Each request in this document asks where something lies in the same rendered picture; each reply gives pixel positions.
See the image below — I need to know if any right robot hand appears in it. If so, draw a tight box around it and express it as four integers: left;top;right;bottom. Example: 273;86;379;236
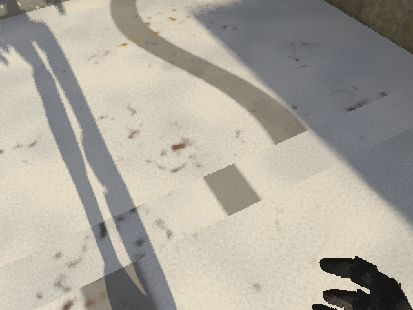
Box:
312;256;413;310

